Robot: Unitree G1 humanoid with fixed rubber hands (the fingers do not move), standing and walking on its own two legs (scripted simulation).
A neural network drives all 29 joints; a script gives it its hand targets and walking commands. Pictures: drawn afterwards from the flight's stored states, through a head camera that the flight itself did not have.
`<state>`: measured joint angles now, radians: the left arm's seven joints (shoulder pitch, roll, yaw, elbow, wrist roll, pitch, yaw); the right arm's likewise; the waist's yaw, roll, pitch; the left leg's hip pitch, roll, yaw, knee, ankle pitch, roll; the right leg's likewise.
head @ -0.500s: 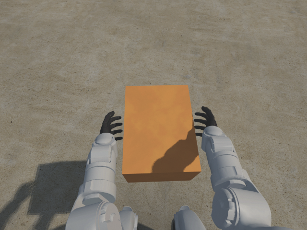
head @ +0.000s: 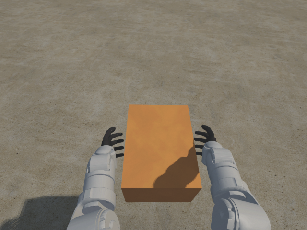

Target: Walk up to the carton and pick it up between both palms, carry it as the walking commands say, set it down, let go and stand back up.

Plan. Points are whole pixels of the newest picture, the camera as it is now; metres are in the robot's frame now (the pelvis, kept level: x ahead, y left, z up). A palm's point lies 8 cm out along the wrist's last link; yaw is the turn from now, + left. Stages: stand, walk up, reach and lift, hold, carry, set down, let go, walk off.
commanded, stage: reach and lift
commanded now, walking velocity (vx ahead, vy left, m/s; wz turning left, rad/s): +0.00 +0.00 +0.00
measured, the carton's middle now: (158, 151) +0.39 +0.00 -0.06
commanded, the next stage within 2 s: hold in 1.52 s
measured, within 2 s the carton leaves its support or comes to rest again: neither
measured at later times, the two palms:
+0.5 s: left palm (101, 149) +0.30 +0.15 +0.07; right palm (213, 143) +0.32 -0.14 +0.08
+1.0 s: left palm (102, 145) +0.32 +0.15 +0.07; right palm (213, 143) +0.33 -0.14 +0.07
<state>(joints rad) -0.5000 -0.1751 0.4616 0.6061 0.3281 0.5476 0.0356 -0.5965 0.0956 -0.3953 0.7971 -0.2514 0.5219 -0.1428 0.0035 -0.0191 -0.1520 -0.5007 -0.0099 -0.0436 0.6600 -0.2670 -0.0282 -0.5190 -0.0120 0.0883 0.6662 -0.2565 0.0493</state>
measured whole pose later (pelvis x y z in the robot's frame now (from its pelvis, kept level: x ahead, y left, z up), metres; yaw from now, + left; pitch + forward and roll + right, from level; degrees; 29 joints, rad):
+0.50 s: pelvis +0.01 +0.00 +0.01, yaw +0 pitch -3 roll +0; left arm -0.43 -0.17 0.36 0.51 0.33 0.74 0.05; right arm -0.52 0.10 -0.30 0.70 -0.25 0.71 -0.14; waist 0.02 -0.02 -0.15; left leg -0.24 0.00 -0.04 0.54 -0.24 -0.03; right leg -0.26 -0.01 0.09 0.53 -0.23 0.05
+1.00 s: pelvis +0.01 +0.00 +0.02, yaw +0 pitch -3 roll +0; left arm -0.45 -0.17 0.37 0.51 0.33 0.74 0.05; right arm -0.52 0.10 -0.32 0.68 -0.25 0.72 -0.12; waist 0.02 -0.02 -0.13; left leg -0.23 0.00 -0.04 0.51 -0.23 -0.03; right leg -0.24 -0.01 0.09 0.51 -0.22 0.05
